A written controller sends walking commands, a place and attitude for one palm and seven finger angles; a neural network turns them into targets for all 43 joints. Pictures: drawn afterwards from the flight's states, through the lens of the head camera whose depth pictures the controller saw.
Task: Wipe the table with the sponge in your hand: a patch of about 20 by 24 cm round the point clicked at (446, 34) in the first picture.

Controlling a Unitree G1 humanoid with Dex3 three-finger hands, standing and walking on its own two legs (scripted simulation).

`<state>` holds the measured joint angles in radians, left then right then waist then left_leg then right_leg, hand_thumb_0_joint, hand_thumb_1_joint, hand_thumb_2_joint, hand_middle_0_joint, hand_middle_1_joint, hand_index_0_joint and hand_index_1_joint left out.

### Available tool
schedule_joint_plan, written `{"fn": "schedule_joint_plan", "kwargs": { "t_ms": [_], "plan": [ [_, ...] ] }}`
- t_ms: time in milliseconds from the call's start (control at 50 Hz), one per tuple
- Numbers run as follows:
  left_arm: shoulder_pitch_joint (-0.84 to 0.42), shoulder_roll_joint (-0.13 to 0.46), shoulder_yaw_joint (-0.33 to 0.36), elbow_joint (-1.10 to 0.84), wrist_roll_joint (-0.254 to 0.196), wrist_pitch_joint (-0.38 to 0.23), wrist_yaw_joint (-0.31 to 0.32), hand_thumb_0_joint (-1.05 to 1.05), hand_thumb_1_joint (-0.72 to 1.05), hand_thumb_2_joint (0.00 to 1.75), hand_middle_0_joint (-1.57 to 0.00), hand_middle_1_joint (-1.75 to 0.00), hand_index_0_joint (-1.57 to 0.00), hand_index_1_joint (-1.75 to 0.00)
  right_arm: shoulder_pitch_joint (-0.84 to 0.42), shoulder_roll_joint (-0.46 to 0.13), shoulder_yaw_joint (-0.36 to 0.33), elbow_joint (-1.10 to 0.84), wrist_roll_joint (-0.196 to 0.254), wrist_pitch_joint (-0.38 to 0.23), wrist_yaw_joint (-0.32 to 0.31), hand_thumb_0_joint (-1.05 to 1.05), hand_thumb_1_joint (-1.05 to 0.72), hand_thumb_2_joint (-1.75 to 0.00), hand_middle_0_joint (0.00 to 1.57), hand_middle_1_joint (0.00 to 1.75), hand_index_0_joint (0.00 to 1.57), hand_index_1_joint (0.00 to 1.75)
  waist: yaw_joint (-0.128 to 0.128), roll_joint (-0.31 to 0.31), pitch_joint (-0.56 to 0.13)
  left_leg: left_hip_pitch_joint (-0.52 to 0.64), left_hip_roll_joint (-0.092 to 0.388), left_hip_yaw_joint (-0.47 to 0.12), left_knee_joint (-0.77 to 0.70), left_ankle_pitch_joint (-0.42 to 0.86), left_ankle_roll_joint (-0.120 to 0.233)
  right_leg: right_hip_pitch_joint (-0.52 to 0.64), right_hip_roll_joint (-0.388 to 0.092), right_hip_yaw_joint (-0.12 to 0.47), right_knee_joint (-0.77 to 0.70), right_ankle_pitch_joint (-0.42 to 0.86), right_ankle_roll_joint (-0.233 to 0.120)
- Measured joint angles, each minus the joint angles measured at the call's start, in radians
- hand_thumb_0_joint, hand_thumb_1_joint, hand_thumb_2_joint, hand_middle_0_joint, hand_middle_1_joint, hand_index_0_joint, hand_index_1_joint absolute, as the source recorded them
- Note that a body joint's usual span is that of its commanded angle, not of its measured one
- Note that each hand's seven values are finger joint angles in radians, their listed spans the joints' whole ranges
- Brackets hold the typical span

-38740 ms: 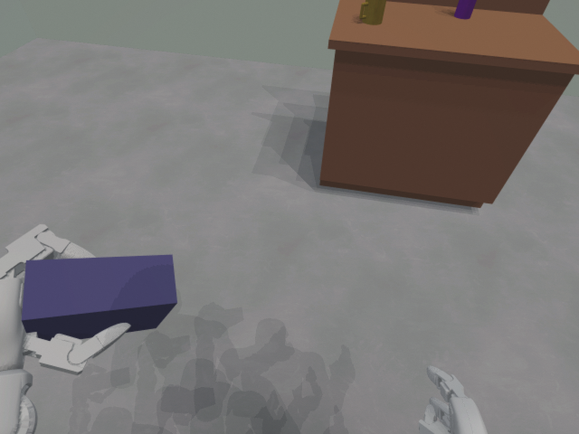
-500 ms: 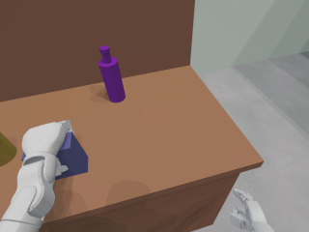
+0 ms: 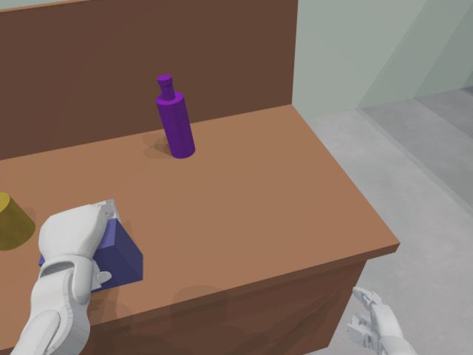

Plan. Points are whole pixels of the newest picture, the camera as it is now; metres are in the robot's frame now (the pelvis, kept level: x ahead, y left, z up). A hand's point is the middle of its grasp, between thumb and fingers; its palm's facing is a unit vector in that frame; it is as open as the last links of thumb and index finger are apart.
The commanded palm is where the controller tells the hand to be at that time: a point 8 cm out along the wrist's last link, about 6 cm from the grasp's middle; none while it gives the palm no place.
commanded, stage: lift the sponge slowly off the table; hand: left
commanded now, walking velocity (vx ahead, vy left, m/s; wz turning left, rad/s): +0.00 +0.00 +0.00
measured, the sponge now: (103, 264) +0.23 +0.28 +0.05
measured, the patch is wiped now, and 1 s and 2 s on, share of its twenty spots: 1.00 1.00 1.00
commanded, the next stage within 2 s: bring the sponge back beside the body in 1.98 s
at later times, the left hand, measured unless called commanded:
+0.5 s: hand (89, 253) +0.22 +0.27 +0.10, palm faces +0.03 -0.09 -1.00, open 9.6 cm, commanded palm +0.20 +0.27 +0.18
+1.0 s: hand (82, 232) +0.23 +0.27 +0.14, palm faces +0.11 -0.08 -0.99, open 9.6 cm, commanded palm +0.20 +0.27 +0.21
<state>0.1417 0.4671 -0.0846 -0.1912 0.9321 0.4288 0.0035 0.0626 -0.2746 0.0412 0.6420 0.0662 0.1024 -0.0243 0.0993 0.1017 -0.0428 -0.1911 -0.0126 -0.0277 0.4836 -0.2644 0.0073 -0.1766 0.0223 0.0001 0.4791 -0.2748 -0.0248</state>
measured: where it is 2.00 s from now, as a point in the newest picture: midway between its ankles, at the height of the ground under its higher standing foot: outside the picture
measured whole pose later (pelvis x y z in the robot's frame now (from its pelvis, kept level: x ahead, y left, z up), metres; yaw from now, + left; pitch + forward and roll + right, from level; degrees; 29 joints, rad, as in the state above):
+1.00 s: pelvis -0.02 -0.01 +0.00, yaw +0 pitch -4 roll +0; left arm -0.01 0.54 -0.07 -0.17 0.87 0.40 -0.08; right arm 0.03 -0.27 0.05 0.67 0.06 0.04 -0.07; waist 0.12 0.10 0.00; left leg -0.14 -0.01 -0.04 0.42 -0.20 0.00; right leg -0.13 0.03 -0.01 0.42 -0.22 -0.04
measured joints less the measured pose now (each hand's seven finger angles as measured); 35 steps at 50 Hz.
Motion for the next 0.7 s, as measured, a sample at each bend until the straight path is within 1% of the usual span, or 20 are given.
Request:
{"fn": "schedule_joint_plan", "kwargs": {
  "t_ms": [100,220,360,440,620,700],
  "plan": [
    [-0.008,0.013,0.006,0.005,-0.011,-0.003,-0.019,0.02,-0.47,1.1,-0.72,-1.44,-0.76,-1.4,-0.003,0.002,0.006,0.002,-0.004,-0.007,-0.006,0.01,-0.91,-0.9,0.2,0.3,0.19,0.3,0.002,-0.002,0.006,0.008,0.005,-0.004,-0.001,0.002,-0.006,0.008,0.005,-0.004,0.001,0.001,-0.007],
    [0.0,0.028,0.015,-0.002,-0.024,-0.021,-0.034,0.01,-0.48,1.1,-0.73,-1.43,-0.77,-1.39,-0.001,0.001,0.007,0.002,-0.008,-0.021,-0.013,0.01,-0.91,-0.9,0.2,0.3,0.2,0.3,0.004,0.0,0.013,0.016,0.011,-0.009,-0.002,0.003,-0.012,0.017,0.011,-0.009,-0.001,0.002,-0.013],
    [0.005,0.028,0.01,-0.013,-0.036,-0.047,-0.04,0.0,-0.49,1.1,-0.75,-1.42,-0.78,-1.38,0.003,0.0,0.003,0.01,-0.014,-0.039,-0.021,0.01,-0.91,-0.9,0.2,0.3,0.21,0.3,0.013,0.006,0.021,0.027,0.013,-0.016,-0.012,0.011,-0.017,0.03,0.014,-0.015,-0.012,0.007,-0.018],
    [-0.009,0.043,0.013,0.005,-0.044,-0.057,-0.043,0.0,-0.49,1.1,-0.75,-1.41,-0.79,-1.37,-0.002,0.004,0.006,0.017,-0.016,-0.045,-0.03,0.01,-0.91,-0.9,0.2,0.3,0.21,0.3,0.018,0.003,0.028,0.034,0.016,-0.017,-0.017,0.014,-0.019,0.037,0.017,-0.016,-0.016,0.011,-0.021],
    [-0.062,0.082,0.056,0.054,-0.067,-0.067,-0.06,0.0,-0.49,1.1,-0.76,-1.4,-0.8,-1.36,-0.014,0.001,0.01,0.025,-0.015,-0.064,-0.044,0.01,-0.91,-0.9,0.2,0.3,0.21,0.3,0.018,-0.001,0.04,0.042,0.021,-0.023,-0.026,0.025,-0.022,0.05,0.021,-0.021,-0.033,0.026,-0.024],
    [-0.072,0.087,0.064,0.045,-0.074,-0.07,-0.079,0.0,-0.5,1.1,-0.76,-1.4,-0.8,-1.36,-0.017,-0.005,0.007,0.024,-0.014,-0.067,-0.046,0.01,-0.91,-0.9,0.2,0.3,0.21,0.3,0.015,0.002,0.043,0.044,0.018,-0.023,-0.03,0.031,-0.02,0.053,0.018,-0.021,-0.04,0.031,-0.021]
  ]
}}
